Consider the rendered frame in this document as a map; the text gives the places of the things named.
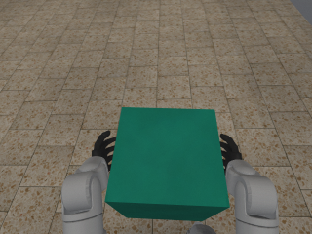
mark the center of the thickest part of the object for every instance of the right robot forearm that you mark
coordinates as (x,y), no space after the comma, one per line
(255,199)

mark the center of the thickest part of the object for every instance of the carton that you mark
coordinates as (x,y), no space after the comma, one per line
(167,164)

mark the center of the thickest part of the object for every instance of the left robot hand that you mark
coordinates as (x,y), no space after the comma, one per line
(100,149)

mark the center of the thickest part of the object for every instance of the right robot hand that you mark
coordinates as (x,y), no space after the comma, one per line
(232,150)

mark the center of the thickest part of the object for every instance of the right robot thigh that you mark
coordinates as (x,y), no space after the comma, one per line
(200,229)

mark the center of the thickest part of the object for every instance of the left robot forearm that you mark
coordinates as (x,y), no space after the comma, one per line
(81,198)

